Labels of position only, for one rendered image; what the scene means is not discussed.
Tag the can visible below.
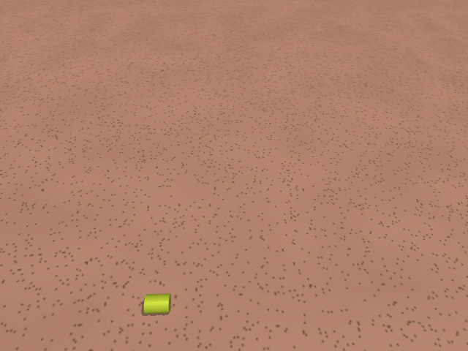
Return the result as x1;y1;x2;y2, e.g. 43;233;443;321
144;293;171;314

